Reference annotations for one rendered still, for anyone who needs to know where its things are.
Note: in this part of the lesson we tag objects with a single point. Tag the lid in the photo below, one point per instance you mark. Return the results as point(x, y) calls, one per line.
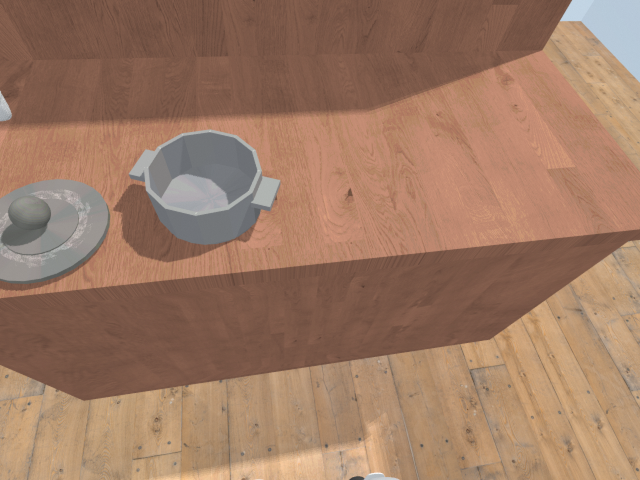
point(79, 223)

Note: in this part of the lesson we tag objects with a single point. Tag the table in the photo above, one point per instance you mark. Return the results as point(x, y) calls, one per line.
point(439, 179)

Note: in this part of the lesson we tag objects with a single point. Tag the knob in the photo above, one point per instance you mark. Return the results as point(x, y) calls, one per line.
point(29, 213)

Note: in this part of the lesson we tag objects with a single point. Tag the pot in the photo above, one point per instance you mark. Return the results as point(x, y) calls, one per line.
point(206, 186)

